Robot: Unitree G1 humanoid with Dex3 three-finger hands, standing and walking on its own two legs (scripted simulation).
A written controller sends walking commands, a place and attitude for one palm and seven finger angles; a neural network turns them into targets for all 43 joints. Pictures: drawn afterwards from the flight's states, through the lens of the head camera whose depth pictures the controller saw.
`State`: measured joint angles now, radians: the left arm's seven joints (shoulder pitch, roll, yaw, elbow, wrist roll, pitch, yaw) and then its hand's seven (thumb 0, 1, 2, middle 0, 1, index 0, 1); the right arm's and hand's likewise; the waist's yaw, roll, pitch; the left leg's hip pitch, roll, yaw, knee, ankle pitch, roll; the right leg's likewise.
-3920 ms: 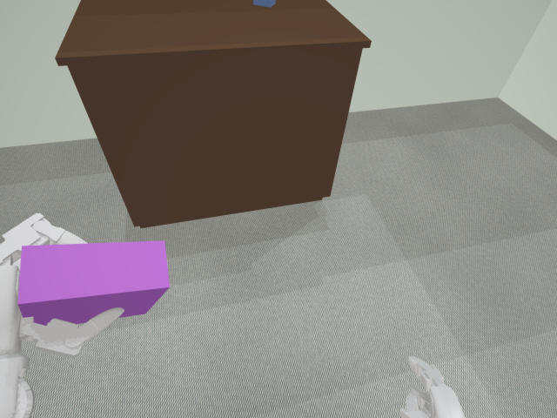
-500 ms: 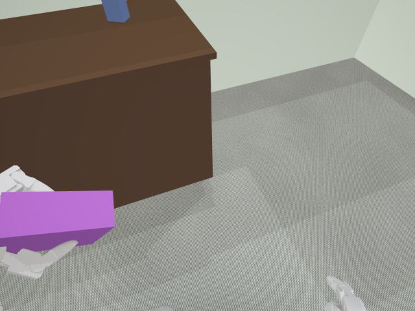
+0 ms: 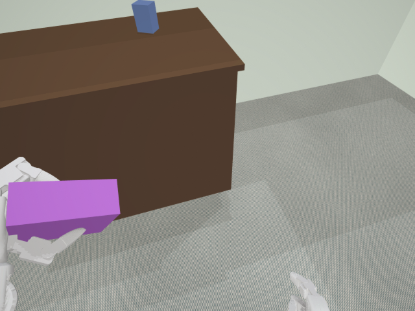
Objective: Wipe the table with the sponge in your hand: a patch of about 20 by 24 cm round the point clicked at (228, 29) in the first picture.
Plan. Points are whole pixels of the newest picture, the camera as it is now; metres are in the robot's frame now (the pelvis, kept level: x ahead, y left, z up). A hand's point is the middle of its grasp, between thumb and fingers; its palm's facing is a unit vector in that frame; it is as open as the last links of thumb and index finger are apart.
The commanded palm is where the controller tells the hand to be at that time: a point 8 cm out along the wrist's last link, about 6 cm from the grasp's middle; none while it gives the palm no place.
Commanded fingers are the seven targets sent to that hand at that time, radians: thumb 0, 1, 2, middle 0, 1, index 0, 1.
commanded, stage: take the last steps up to it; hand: left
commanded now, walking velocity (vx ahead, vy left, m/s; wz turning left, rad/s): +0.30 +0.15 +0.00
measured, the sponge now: (79, 210) +0.23 +0.21 +0.16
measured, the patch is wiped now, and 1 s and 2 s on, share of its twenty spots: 0.00 0.00 0.00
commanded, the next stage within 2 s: come to a stop and stand still in 1.70 s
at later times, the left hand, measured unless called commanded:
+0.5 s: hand (46, 150) +0.32 +0.30 +0.18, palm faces +0.39 -0.81 -0.45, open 9.6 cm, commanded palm +0.26 +0.34 +0.18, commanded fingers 0.00 0.10 1.30 -1.20 -1.60 -1.20 -1.60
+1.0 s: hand (92, 122) +0.42 +0.26 +0.16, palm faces +0.34 -0.81 -0.47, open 9.6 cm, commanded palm +0.35 +0.31 +0.18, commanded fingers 0.00 0.10 1.30 -1.20 -1.60 -1.20 -1.60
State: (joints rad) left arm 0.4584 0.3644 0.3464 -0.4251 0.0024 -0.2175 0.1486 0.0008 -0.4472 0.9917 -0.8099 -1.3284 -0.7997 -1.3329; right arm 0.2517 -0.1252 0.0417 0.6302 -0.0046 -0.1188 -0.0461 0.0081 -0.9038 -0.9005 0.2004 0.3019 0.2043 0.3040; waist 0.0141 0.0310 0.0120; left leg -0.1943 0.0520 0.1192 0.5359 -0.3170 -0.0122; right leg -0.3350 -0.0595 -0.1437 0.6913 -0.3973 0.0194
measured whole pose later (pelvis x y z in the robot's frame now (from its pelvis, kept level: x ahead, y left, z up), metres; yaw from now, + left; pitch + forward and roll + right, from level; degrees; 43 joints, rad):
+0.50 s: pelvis +0.09 +0.06 +0.00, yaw -2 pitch -1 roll +1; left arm 0.45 0.42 0.40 -0.52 0.00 -0.26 0.16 0.00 -0.45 0.99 -0.81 -1.33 -0.80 -1.33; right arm 0.18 -0.20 -0.06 0.60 0.00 -0.09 -0.06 0.01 -0.91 -0.90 0.19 0.30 0.20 0.30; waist -0.01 -0.06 0.07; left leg -0.31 0.06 0.17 0.58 -0.24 0.02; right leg -0.36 -0.09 -0.06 1.04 -0.55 0.01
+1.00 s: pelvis +0.19 +0.03 +0.01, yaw -1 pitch +0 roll +3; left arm 0.45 0.32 0.34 -0.41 0.00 -0.22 0.13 0.00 -0.45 0.99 -0.81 -1.33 -0.80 -1.34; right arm 0.17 -0.24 -0.02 0.67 0.00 -0.07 -0.05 0.01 -0.91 -0.90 0.20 0.30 0.20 0.30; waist -0.01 0.01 0.07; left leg -0.54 0.05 0.04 1.21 -0.33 -0.03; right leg -0.24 -0.05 -0.17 0.52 -0.29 -0.08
